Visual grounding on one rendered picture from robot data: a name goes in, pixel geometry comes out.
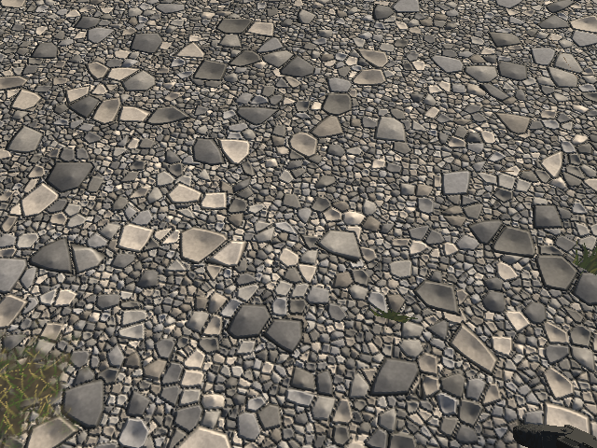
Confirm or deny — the robot right hand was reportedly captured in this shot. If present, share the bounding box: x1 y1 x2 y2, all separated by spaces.
513 424 597 448

